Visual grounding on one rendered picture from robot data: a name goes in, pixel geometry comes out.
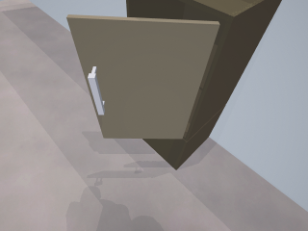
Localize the cupboard door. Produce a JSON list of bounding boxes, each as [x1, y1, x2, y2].
[[66, 14, 220, 140]]

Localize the handle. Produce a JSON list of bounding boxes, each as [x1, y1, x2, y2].
[[88, 66, 105, 116]]

